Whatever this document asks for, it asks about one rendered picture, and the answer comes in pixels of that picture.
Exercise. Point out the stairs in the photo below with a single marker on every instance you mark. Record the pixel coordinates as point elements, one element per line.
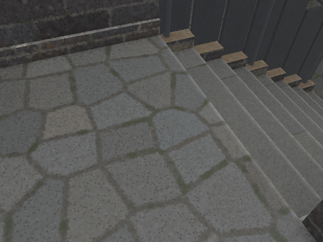
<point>281,127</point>

